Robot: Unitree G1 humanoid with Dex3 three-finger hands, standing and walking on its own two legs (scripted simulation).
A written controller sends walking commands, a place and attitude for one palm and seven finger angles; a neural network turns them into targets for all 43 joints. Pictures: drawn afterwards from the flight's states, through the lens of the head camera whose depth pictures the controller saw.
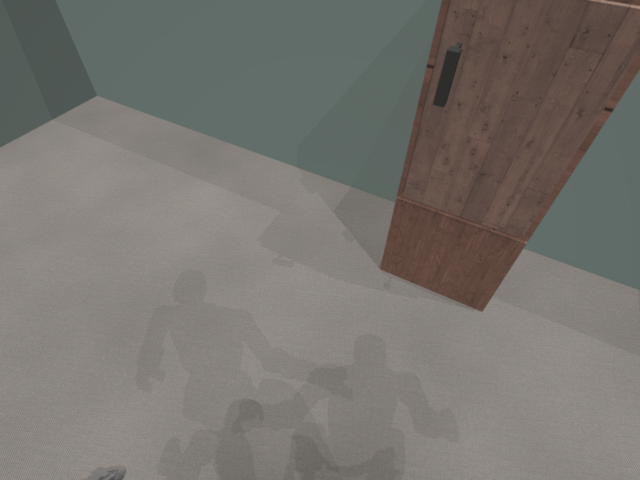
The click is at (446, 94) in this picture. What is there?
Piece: cupboard door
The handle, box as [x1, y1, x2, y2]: [433, 42, 461, 107]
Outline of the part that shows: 461,43 458,42 454,47 450,46 446,52 433,104 443,107 446,102 461,50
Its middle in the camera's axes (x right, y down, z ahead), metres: +0.29 -0.38 +0.88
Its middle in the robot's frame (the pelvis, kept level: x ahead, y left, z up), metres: +0.94 -0.24 +0.07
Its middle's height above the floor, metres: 0.84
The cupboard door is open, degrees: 0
